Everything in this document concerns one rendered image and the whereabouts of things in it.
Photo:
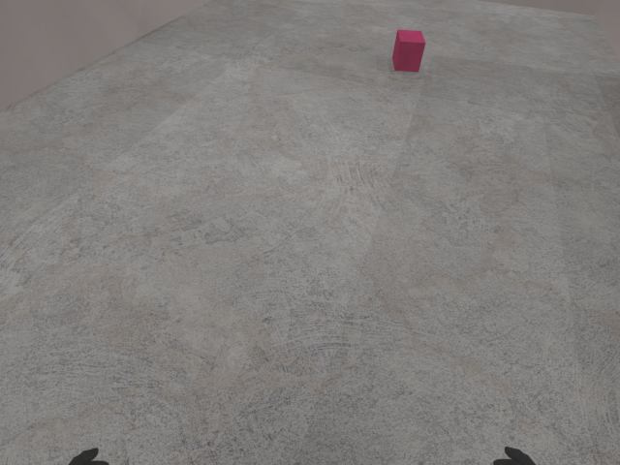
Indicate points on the carton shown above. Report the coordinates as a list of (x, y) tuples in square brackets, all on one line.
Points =
[(408, 50)]

